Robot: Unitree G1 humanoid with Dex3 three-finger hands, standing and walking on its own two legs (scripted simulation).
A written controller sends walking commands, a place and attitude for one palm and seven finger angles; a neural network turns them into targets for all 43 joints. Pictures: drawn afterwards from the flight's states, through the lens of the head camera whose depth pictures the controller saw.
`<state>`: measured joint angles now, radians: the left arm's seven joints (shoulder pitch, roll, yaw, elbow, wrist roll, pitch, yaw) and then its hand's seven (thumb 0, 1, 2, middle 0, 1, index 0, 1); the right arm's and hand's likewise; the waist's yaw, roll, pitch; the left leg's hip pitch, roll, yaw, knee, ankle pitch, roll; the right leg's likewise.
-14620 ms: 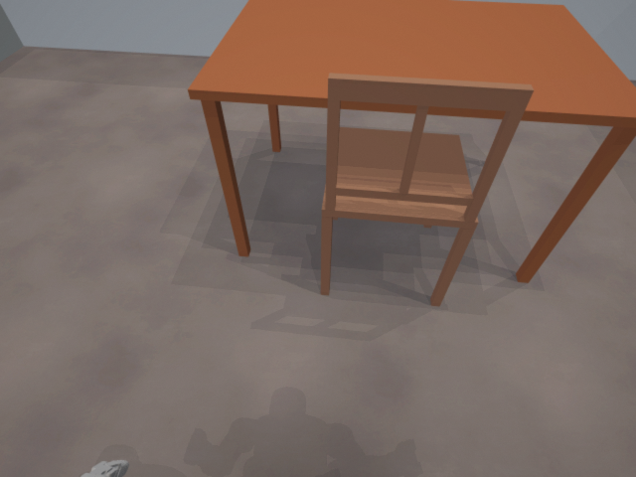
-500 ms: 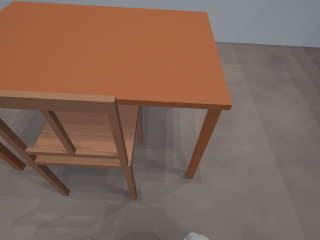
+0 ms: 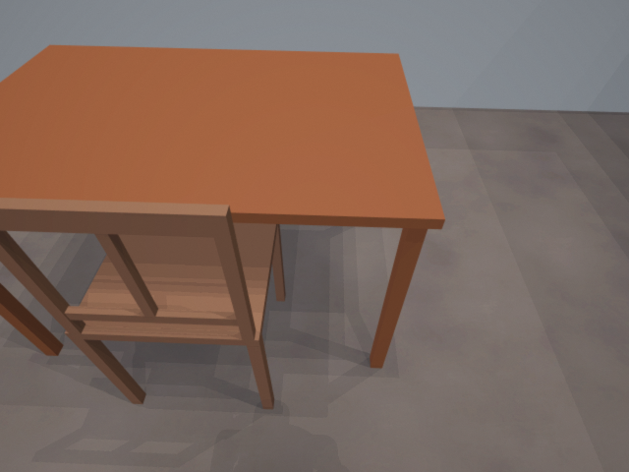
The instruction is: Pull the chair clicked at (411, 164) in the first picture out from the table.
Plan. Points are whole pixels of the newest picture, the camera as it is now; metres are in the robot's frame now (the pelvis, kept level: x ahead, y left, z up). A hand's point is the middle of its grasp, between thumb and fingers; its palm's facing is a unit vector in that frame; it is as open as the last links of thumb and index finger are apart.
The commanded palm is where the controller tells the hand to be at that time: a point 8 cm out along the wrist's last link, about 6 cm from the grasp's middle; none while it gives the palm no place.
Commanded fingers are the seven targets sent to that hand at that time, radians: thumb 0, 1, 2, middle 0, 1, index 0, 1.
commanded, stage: come to a stop and stand still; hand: left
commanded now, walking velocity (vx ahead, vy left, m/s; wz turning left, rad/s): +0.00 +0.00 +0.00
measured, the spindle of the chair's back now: (130, 276) +0.46 +0.38 -0.11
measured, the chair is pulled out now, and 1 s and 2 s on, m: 0.00 0.00 0.00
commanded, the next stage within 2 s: look again from close up in 0.02 s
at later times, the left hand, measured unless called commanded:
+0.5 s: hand out of the picture +0.02 +0.20 -0.18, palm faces +0.03 -0.98 -0.22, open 7.4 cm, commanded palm none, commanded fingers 0.00 0.90 0.90 -0.20 -0.30 -0.20 -0.30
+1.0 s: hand out of the picture +0.02 +0.18 -0.18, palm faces +0.01 -0.99 -0.17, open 7.4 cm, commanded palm none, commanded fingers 0.00 0.90 0.90 -0.20 -0.30 -0.20 -0.30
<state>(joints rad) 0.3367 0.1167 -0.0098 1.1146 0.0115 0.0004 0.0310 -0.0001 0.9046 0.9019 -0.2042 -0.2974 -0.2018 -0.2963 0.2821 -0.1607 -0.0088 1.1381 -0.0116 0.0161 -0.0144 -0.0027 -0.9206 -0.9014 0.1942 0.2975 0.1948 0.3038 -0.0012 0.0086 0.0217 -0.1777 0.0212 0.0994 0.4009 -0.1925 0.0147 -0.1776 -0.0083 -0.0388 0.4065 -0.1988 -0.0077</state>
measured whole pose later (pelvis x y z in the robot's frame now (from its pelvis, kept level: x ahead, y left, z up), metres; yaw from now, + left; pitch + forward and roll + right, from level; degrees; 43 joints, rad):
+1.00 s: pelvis +0.03 +0.02 +0.00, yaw +0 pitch -1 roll +0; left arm 0.29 0.15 -0.01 1.10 0.01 -0.01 0.03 0.00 0.91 0.90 -0.20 -0.30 -0.20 -0.30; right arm 0.23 -0.17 0.01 1.12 -0.01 -0.02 -0.02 0.00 -0.92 -0.90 0.19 0.30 0.20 0.30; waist 0.01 -0.02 0.04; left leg -0.17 0.00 0.10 0.45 -0.26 0.04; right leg -0.18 -0.03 -0.02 0.46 -0.26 0.02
